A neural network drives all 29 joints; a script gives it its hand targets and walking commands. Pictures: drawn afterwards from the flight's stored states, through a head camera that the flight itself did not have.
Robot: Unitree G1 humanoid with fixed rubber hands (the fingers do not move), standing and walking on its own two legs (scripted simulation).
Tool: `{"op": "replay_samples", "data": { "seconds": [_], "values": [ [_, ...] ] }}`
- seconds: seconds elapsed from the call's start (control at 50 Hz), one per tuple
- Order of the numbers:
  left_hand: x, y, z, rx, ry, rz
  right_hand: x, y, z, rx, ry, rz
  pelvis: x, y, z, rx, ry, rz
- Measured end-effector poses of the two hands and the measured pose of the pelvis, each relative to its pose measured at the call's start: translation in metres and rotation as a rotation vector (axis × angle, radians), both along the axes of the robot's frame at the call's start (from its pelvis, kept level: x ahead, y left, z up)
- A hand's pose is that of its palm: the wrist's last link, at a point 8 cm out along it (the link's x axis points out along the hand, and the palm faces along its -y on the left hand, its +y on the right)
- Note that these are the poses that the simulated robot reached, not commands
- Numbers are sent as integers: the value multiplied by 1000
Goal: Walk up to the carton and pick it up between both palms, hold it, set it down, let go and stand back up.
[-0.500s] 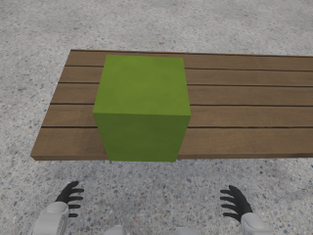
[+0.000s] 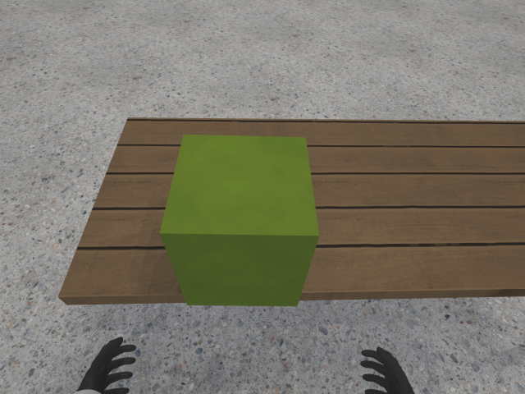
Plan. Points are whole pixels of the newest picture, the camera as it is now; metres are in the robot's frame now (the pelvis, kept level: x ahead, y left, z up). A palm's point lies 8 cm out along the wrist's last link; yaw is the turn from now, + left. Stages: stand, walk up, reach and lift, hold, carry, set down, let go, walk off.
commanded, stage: reach and lift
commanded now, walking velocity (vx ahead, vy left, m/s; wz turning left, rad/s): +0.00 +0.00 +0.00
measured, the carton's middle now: (243, 225) +0.41 +0.04 -0.01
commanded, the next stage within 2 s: none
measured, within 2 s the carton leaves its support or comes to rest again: neither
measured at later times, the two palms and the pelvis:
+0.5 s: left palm (92, 385) +0.17 +0.25 -0.06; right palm (393, 374) +0.18 -0.19 -0.05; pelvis +0.02 +0.01 +0.01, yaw +0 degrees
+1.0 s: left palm (85, 372) +0.18 +0.25 -0.03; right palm (385, 357) +0.19 -0.17 -0.03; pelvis +0.01 +0.01 +0.00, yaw +0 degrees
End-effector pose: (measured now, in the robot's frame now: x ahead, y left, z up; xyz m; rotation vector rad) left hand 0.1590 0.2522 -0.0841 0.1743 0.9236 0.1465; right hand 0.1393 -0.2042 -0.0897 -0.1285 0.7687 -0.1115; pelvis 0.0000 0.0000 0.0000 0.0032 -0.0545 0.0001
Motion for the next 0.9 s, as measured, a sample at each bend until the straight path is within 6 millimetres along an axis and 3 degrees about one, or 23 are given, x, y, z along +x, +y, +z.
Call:
{"op": "replay_samples", "data": {
  "seconds": [0.16, 0.32, 0.76, 0.9],
  "values": [
    [9, -1, 5, -27, -94, 1, 19, -3, 17, -24, -83, 11, 10, 8, 3, -3, -11, -7],
    [11, -4, 13, -43, -188, -1, 34, 8, 28, 5, -147, 17, 17, 11, 5, -8, -24, -2],
    [2, -5, 38, -73, -424, 10, 31, 19, 50, 61, -313, -8, 14, 7, 6, -5, -43, 1],
    [7, -4, 45, -79, -504, 15, 40, 27, 59, 80, -375, -4, 9, 6, 4, -3, -41, 5]
  ]
}}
